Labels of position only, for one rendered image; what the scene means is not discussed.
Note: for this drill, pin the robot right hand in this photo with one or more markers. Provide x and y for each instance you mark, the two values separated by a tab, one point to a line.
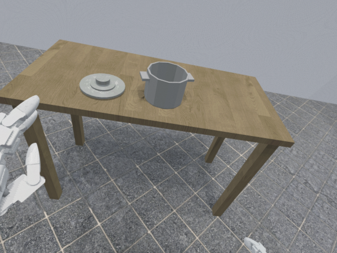
254	246

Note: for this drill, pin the pot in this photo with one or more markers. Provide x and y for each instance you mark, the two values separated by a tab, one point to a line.
165	84

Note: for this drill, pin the lid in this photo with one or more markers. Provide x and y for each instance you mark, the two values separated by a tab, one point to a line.
114	89

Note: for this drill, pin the knob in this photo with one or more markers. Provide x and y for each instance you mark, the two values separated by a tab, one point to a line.
102	79

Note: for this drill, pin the table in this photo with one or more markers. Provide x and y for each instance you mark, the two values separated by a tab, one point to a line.
218	103

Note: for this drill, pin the robot left hand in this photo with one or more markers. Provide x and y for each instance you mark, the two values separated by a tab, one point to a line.
13	126

